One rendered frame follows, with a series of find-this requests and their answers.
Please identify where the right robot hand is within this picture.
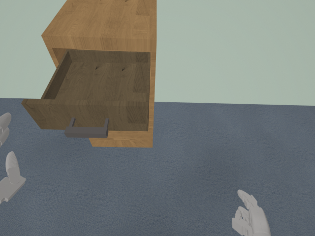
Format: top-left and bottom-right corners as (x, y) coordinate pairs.
(232, 190), (271, 236)

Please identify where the handle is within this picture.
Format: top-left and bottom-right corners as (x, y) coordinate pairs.
(64, 118), (109, 138)

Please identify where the left robot hand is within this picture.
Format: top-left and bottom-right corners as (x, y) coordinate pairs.
(0, 113), (26, 204)

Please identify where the drawer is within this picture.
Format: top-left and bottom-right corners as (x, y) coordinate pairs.
(21, 49), (151, 131)

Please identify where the cabinet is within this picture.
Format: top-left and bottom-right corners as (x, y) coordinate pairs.
(41, 0), (157, 148)

